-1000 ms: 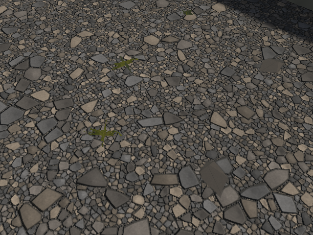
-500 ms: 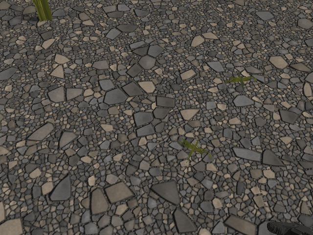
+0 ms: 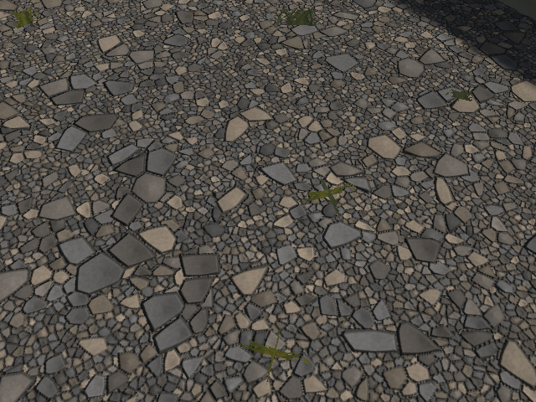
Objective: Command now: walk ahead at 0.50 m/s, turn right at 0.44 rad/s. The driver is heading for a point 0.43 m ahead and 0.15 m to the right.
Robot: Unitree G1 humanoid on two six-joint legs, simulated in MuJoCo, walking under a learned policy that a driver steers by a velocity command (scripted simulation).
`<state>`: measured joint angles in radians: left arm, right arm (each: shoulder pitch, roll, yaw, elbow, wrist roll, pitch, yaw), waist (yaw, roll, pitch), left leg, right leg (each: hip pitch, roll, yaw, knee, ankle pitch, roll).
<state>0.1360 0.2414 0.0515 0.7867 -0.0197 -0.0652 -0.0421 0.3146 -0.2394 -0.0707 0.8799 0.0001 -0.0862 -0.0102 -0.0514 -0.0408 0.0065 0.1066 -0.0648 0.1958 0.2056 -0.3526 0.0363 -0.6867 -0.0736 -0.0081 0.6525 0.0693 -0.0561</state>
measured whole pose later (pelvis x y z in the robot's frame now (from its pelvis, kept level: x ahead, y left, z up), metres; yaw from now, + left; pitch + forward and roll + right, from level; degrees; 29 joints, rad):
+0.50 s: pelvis +0.29 -0.02 +0.01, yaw -17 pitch +3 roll +0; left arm 0.32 0.28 0.07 0.70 -0.02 -0.04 0.01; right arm 0.04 -0.27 -0.04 0.70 -0.01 -0.10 0.01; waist 0.07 0.03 0.03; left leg -0.58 0.03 -0.08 0.53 0.04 -0.04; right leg -0.15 0.12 0.16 0.46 -0.34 -0.07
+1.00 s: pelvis +0.41 -0.04 +0.00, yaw -20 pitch +0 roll +1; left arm 0.24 0.23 0.03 0.70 0.02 0.01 0.02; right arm 0.18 -0.22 -0.02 0.81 -0.02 -0.02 0.01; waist -0.01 0.01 0.01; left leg -0.32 -0.01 0.02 0.54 -0.22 0.01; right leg -0.27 -0.02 0.06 0.59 -0.32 0.03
